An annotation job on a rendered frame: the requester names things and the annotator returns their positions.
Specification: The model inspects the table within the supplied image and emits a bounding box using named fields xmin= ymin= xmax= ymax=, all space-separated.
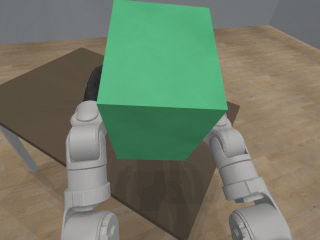
xmin=0 ymin=47 xmax=240 ymax=240

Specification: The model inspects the left robot forearm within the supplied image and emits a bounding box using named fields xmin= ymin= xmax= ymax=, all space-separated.
xmin=60 ymin=100 xmax=111 ymax=240

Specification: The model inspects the carton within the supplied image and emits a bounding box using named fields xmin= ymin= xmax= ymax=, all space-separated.
xmin=96 ymin=0 xmax=228 ymax=161

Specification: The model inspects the right robot forearm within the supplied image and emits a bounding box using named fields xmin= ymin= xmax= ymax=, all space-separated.
xmin=203 ymin=113 xmax=292 ymax=239

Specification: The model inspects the robot right upper arm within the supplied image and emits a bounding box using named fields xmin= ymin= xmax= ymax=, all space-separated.
xmin=229 ymin=202 xmax=292 ymax=240

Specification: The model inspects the robot left hand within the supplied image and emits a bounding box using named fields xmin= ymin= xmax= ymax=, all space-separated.
xmin=83 ymin=65 xmax=103 ymax=102

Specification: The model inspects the robot left upper arm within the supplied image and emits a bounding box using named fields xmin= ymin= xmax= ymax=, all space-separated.
xmin=61 ymin=210 xmax=119 ymax=240

